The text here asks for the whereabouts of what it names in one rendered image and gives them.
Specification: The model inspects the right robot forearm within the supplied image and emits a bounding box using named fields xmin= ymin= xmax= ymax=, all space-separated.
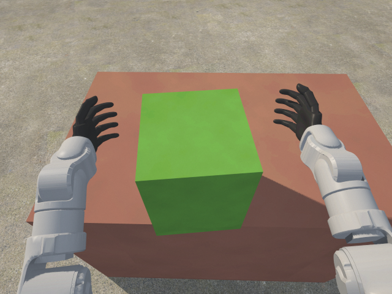
xmin=300 ymin=124 xmax=392 ymax=244

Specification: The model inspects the carton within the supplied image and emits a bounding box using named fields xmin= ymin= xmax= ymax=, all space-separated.
xmin=135 ymin=89 xmax=263 ymax=236

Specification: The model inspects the robot right hand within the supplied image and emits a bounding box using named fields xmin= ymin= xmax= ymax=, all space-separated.
xmin=273 ymin=83 xmax=322 ymax=141

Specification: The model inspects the robot left upper arm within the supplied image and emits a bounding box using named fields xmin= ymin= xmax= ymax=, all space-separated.
xmin=20 ymin=265 xmax=92 ymax=294

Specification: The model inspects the robot left hand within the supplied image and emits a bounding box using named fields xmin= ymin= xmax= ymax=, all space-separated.
xmin=72 ymin=96 xmax=119 ymax=152

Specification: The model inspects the robot right upper arm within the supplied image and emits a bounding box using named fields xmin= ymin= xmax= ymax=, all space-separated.
xmin=334 ymin=243 xmax=392 ymax=294

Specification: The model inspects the left robot forearm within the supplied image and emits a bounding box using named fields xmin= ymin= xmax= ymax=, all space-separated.
xmin=17 ymin=136 xmax=97 ymax=294

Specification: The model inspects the pedestal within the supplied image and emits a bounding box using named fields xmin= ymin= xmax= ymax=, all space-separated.
xmin=26 ymin=72 xmax=392 ymax=282

